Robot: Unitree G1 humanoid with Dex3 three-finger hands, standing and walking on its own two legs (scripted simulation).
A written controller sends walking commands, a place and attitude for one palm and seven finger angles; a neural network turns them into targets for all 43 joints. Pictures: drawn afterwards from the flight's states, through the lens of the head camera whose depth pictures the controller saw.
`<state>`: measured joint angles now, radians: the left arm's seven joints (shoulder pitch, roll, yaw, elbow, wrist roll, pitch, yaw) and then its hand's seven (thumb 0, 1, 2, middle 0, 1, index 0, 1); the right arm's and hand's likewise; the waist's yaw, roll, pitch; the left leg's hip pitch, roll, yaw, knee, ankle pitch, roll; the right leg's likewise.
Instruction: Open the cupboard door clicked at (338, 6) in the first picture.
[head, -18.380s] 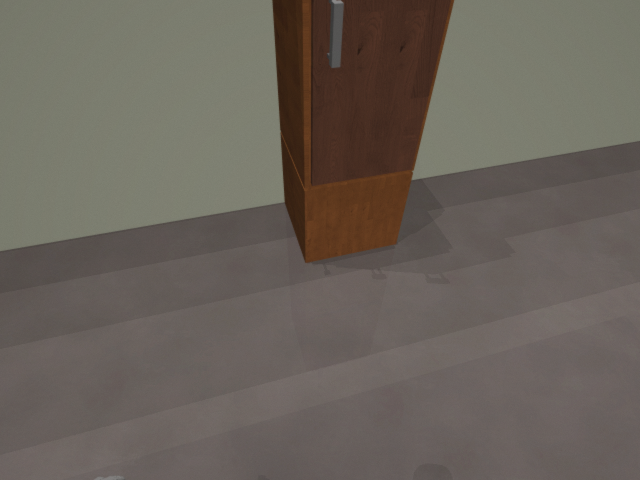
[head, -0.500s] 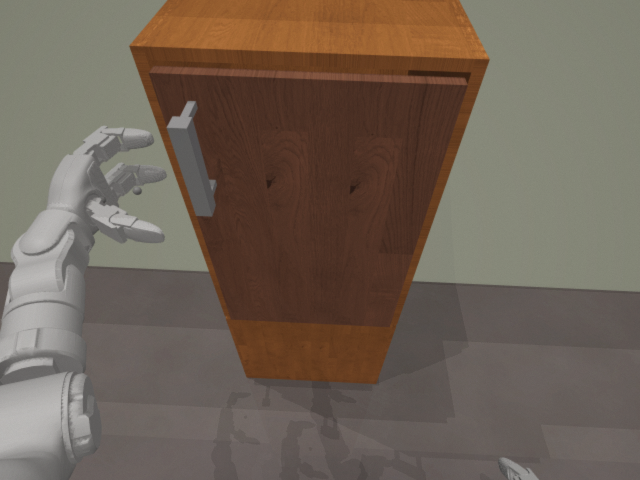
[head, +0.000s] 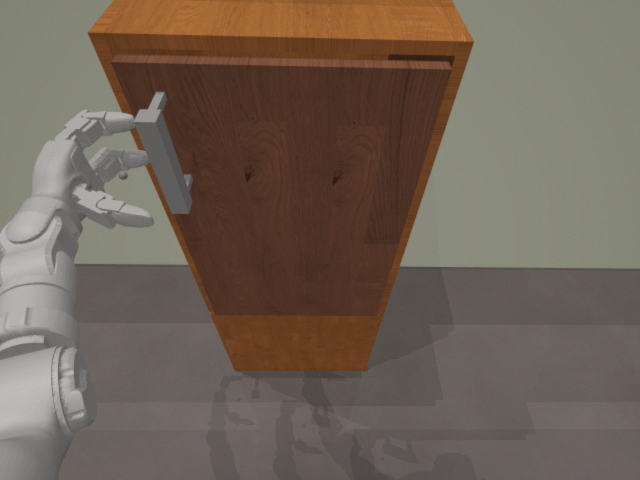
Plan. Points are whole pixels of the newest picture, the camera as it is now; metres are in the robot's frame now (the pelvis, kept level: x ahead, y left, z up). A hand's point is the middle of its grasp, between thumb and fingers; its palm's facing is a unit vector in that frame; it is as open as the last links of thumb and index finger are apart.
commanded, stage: move the hooked fingers beside the handle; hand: left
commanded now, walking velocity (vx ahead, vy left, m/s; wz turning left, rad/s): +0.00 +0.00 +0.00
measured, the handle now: (171, 155) +0.47 +0.18 +0.15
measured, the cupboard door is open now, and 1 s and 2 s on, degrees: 0 0 0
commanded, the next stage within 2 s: slide the fingers in behind the handle in 0.56 s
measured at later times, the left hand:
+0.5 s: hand (124, 176) +0.44 +0.23 +0.15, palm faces -0.02 -1.00 +0.01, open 14.0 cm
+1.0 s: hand (145, 181) +0.43 +0.20 +0.15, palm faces -0.02 -1.00 +0.01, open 14.0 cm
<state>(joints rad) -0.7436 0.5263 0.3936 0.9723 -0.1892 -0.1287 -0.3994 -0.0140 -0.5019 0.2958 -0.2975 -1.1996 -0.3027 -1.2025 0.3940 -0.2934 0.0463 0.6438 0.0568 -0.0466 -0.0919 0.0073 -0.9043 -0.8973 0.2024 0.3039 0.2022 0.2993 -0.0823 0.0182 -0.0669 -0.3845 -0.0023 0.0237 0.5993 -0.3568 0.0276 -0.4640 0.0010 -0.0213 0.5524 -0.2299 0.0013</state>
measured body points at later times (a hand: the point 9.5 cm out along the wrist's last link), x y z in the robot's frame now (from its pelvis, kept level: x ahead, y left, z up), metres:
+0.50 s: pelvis +0.00 +0.00 +0.00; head +0.04 +0.01 +0.45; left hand +0.43 +0.28 +0.15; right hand +0.08 -0.26 -0.11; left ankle -0.04 +0.10 -0.73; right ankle +0.02 -0.12 -0.73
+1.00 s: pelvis -0.01 +0.00 +0.00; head +0.02 +0.00 +0.45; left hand +0.42 +0.26 +0.16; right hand +0.09 -0.26 -0.11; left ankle -0.04 +0.10 -0.73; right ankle +0.02 -0.12 -0.73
